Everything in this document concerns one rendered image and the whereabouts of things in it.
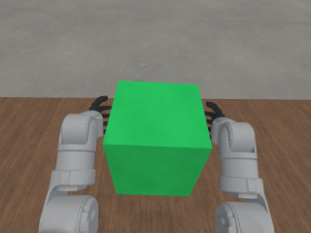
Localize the right robot upper arm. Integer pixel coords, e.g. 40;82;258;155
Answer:
215;201;274;233

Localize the robot left forearm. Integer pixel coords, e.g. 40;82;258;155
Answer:
39;110;104;233

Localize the robot right hand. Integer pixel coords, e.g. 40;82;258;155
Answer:
204;101;225;140

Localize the robot right forearm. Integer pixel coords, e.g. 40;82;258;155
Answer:
211;117;275;233

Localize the robot left hand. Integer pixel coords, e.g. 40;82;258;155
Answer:
88;95;112;134

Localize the left robot upper arm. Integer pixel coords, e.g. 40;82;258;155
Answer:
39;194;99;233

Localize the carton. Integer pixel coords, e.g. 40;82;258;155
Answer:
102;81;212;197

